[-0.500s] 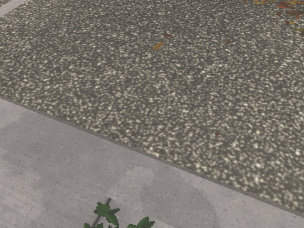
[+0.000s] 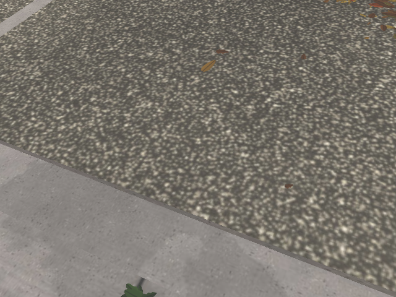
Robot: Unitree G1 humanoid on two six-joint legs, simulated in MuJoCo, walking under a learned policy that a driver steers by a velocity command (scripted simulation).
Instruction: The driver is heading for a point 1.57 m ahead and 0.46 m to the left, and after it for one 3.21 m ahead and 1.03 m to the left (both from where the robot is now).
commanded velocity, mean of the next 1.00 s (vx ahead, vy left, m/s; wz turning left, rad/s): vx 0.20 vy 0.00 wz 0.14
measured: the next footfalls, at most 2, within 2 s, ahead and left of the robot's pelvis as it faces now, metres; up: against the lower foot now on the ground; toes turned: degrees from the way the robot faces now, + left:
left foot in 0.42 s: +0.40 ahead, +0.12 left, +0.00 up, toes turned +1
right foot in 0.84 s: +0.38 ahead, -0.09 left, +0.00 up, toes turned +7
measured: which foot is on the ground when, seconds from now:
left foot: up 0.00-0.40, down 0.42-0.84, up 0.86-1.00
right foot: down 0.00-0.44, up 0.46-0.82, down 0.84-1.00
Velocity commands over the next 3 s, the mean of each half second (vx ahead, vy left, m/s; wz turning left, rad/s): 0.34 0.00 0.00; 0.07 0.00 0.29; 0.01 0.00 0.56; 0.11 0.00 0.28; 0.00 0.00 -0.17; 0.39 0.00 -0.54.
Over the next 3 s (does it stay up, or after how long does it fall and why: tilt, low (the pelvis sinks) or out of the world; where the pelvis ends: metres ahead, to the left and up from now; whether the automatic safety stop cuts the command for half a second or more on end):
stays up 0.53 0.17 -0.01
